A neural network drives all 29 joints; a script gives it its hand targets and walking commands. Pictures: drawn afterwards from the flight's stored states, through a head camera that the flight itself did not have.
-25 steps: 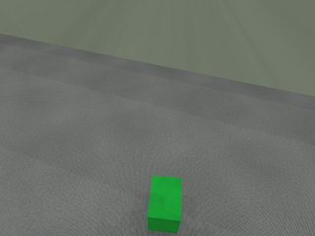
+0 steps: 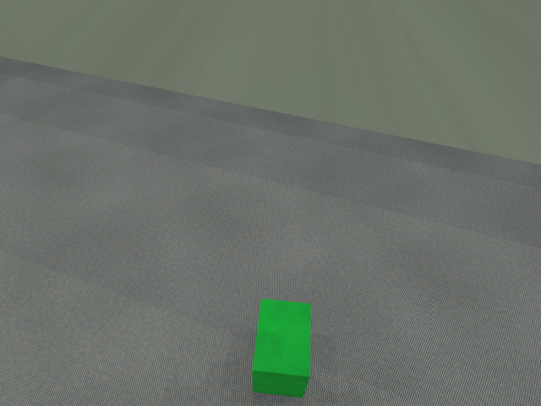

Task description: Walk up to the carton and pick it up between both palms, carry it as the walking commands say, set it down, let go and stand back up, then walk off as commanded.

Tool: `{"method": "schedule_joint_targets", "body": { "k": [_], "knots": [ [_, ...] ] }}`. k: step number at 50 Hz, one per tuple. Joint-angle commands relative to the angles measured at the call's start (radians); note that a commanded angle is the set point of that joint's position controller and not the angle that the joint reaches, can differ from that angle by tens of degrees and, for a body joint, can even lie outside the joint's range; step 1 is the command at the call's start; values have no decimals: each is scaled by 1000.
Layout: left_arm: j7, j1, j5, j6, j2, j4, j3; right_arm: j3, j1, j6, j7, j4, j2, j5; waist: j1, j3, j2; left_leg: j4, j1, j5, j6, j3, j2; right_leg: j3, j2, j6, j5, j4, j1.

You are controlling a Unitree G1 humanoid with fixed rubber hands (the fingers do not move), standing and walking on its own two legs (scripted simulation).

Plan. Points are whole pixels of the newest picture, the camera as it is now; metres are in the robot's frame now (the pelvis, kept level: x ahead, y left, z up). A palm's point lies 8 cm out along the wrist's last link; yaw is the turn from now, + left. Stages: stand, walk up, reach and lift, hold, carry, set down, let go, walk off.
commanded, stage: stand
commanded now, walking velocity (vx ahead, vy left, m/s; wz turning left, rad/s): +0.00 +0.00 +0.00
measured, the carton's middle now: (281, 347) +0.48 -0.04 -0.67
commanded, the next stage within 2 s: walk off in 0.10 s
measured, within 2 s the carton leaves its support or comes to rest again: neither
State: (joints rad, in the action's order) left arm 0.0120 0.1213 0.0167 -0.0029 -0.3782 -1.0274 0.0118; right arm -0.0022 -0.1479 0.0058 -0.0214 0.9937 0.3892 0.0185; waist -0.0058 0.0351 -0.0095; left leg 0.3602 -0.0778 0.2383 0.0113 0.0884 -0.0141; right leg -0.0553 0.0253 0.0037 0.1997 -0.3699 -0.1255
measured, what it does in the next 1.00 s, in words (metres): steps on the spot: right foot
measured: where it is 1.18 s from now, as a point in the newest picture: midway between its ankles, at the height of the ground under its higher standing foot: outside the picture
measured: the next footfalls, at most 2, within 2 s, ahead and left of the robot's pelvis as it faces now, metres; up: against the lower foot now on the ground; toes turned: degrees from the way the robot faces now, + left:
right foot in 0.98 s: -0.12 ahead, -0.08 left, +0.00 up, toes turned -12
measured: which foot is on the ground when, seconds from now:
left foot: down 0.00-1.00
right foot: down 0.00-0.60, up 0.62-0.96, down 0.98-1.00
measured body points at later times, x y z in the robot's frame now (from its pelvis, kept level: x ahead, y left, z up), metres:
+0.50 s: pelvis -0.02 +0.01 -0.01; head +0.00 +0.01 +0.44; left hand +0.07 +0.31 -0.14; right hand +0.04 -0.31 -0.13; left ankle -0.02 +0.13 -0.74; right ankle +0.00 -0.12 -0.75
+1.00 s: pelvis -0.09 +0.04 -0.01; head -0.07 +0.03 +0.44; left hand +0.01 +0.30 -0.15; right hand -0.11 -0.23 -0.15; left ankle -0.03 +0.14 -0.75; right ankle -0.16 -0.07 -0.75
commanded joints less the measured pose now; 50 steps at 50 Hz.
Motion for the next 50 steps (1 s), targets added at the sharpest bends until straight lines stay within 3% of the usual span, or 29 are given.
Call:
{"method": "schedule_joint_targets", "body": {
  "k": [1,14,16,18,20,24,25,27,28,29,30,31,32,33,34,35,36,38,42,44,46,47,48,49,50],
  "knots": [
    [4,-32,-1,-10,-171,38,30,32,25,10,-3,-38,166,-1,0,-29,7,-54,-48,-162,-26,68,106,-93,-118,19,-154,49,30],
    [3,-39,-4,-12,-178,23,28,33,31,11,-1,-23,169,-2,0,-32,7,-62,-44,-163,-27,67,109,-94,-121,20,-159,53,30],
    [2,28,-12,12,-81,-12,3,11,-11,-19,-6,2,80,-11,-5,-16,24,-28,-25,-217,-16,30,121,-103,-130,7,-295,28,-7],
    [-1,20,-11,27,-146,0,20,29,-41,-40,-17,4,135,-11,3,-28,46,66,-37,-250,-5,-6,118,-126,-144,7,-426,-40,-33],
    [-5,13,-8,37,-179,20,35,41,-57,-54,-27,-3,151,-14,6,-59,66,148,-40,-234,-8,-37,103,-174,-170,29,-469,-69,-78],
    [-6,7,0,59,-190,64,50,50,-79,-71,-38,-31,120,-19,9,-82,127,291,-74,-116,-2,-82,62,-305,-224,83,-474,-56,-155],
    [-7,6,2,65,-192,75,55,51,-84,-73,-39,-40,108,-19,7,-84,150,326,-88,-50,1,-87,44,-341,-241,99,-468,-40,-171],
    [-5,-26,10,75,-186,97,60,50,-111,-75,-35,-50,70,-15,20,-95,222,374,-89,211,-4,-80,8,-405,-277,129,-405,4,-212],
    [-3,-50,13,80,-172,106,60,47,-134,-73,-33,-47,54,-13,35,-91,209,307,-73,215,-11,-75,16,-385,-257,110,-326,6,-220],
    [-1,-67,11,85,-151,111,57,46,-159,-65,-33,-43,51,-12,47,-75,166,170,-52,140,-16,-66,37,-340,-209,64,-230,-33,-233],
    [-1,-22,6,87,-101,107,51,56,-166,-55,-36,-47,102,2,36,-57,-15,-65,-50,131,-35,81,164,-233,-108,1,-58,-179,-266],
    [8,-10,4,83,-39,131,40,80,-111,-56,-31,-73,226,9,30,-25,-303,-212,-98,81,-140,370,405,-71,93,-45,285,-415,-392],
    [24,11,16,87,-95,105,58,69,-89,-53,-20,-90,188,22,26,-28,-179,-163,-230,-34,-197,356,452,-111,53,-41,399,-652,-302],
    [22,47,10,89,-84,86,61,50,-43,-50,-17,-107,129,21,-16,-4,-86,-155,-279,-57,-193,268,400,-135,45,-29,362,-746,-277],
    [17,87,6,87,-71,65,63,43,4,-47,-19,-120,97,17,-48,23,-60,-147,-294,-40,-165,180,336,-116,34,-30,299,-791,-268],
    [12,118,8,85,-66,49,64,39,31,-42,-21,-129,82,12,-60,24,-83,-139,-251,-17,-139,122,278,-99,24,-39,238,-801,-278],
    [6,136,13,82,-54,40,63,37,23,-39,-23,-128,71,6,-51,16,-119,-126,-206,-37,-136,87,249,-76,22,-53,225,-799,-290],
    [2,103,7,78,-32,48,58,31,-35,-36,-23,-110,52,7,-9,14,-131,-113,-120,-31,-137,56,224,-42,10,-73,231,-673,-300],
    [13,59,-7,82,11,64,44,40,-132,-37,-22,-63,68,7,50,-8,-168,-89,-16,-68,-169,74,248,27,-5,-73,324,-371,-212],
    [23,79,-14,78,15,56,42,48,-152,-44,-18,-50,72,6,55,-11,-185,-72,0,-164,-189,92,263,55,-11,-58,308,-254,-173],
    [30,148,-17,67,29,26,40,52,-149,-48,-17,-40,60,1,26,-22,-159,-38,-14,-247,-175,80,257,78,-13,-36,187,-75,-89],
    [32,196,-15,59,32,7,38,55,-148,-49,-17,-37,55,-3,6,-27,-132,-24,-55,-228,-143,62,246,77,-23,-19,54,73,-8],
    [36,216,-3,47,11,-1,40,53,-159,-44,-13,-38,34,-7,5,-37,-91,-19,-129,-151,-92,51,223,29,-68,-3,-22,131,83],
    [36,224,13,36,-10,4,39,45,-167,-36,-5,-48,-13,-6,13,-70,26,63,-220,-72,-51,-9,169,-130,-198,18,18,148,160],
    [29,161,5,31,-41,-1,36,30,-124,-30,-5,-56,-82,-13,31,28,170,14,-211,5,-16,-103,81,-200,-279,71,-31,159,-16]
  ]
}}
